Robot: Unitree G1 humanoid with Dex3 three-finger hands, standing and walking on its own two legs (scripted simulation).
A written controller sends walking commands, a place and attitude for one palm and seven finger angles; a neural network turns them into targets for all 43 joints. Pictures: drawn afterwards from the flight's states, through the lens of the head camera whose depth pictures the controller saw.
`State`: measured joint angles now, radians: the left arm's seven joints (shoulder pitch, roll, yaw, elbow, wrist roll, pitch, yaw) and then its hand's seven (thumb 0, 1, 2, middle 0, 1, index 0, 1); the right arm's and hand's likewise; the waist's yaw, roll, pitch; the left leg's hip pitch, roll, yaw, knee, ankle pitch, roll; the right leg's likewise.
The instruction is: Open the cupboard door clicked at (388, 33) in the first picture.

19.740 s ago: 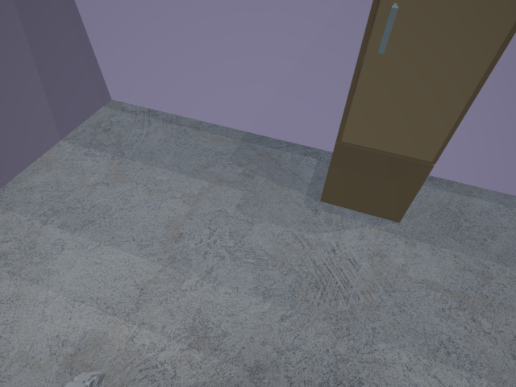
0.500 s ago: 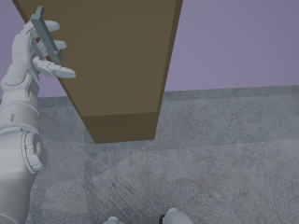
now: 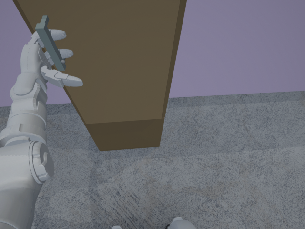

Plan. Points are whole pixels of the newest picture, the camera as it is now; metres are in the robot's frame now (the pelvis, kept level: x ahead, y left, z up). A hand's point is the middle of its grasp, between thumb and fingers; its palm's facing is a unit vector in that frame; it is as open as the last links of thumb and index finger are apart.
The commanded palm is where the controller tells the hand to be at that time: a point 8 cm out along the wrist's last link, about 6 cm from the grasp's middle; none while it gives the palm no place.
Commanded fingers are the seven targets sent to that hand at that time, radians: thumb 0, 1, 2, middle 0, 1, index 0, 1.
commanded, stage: close the thumb around the handle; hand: left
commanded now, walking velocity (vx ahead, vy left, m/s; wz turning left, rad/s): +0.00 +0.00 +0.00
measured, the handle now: (53, 44) +0.56 +0.22 +0.14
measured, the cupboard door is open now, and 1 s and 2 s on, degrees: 0 2 46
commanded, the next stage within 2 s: pull the door open along its arc in 0.68 s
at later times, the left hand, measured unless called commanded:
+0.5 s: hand (58, 62) +0.50 +0.20 +0.13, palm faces +0.01 -1.00 +0.00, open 7.2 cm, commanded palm +0.48 +0.24 +0.13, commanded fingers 0.00 0.90 0.90 -0.40 -1.35 -0.40 -1.35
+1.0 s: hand (61, 64) +0.50 +0.19 +0.13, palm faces +0.01 -1.00 +0.00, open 5.5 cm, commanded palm +0.45 +0.24 +0.13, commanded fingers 0.00 0.90 0.90 -0.40 -1.35 -0.40 -1.35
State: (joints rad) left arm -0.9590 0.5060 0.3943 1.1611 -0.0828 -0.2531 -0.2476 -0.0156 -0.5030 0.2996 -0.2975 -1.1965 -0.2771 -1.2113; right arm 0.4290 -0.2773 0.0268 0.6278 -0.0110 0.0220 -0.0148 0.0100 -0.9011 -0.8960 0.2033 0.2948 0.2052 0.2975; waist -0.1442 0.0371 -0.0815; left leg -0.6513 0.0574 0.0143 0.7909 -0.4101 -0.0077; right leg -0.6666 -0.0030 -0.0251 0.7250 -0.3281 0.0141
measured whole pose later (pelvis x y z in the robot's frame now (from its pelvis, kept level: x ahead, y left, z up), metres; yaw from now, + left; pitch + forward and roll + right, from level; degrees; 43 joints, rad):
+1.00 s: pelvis -0.01 +0.01 +0.00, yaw -1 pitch +16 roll -2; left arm -0.92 0.51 0.42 1.12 -0.10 -0.24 -0.26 0.01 0.76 0.83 -0.37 -1.35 -0.37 -1.35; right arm 0.45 -0.28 0.03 0.60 -0.01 0.03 -0.02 0.01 -0.90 -0.90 0.20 0.29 0.21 0.30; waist -0.15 0.04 -0.09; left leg -0.67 0.06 0.03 0.80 -0.41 0.00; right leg -0.69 0.00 -0.01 0.73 -0.31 0.02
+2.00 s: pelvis +0.01 -0.03 +0.02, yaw +3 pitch -1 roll +0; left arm 0.01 -0.09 -0.26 -0.10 0.04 0.18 0.56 0.02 0.70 0.80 -0.35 -1.31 -0.36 -1.34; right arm 0.13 -0.19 0.02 0.63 -0.05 0.10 -0.01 0.02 -0.90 -0.90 0.20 0.29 0.20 0.30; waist 0.02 0.07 -0.02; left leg -0.22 0.05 -0.03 0.60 -0.36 -0.04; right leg -0.24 -0.01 -0.08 0.59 -0.33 -0.02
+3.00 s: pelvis -0.04 -0.01 +0.02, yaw +4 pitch -2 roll +0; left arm -0.25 -0.05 -0.23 0.21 0.08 0.04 0.38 -0.01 -0.50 0.30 -0.39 -0.55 -0.28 -0.61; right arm 0.15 -0.16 0.03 0.65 -0.04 0.07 -0.04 0.02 -0.90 -0.90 0.20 0.29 0.20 0.30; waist 0.05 0.02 0.01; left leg -0.29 0.00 -0.03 0.61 -0.30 -0.01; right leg -0.30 -0.06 -0.07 0.61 -0.27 0.01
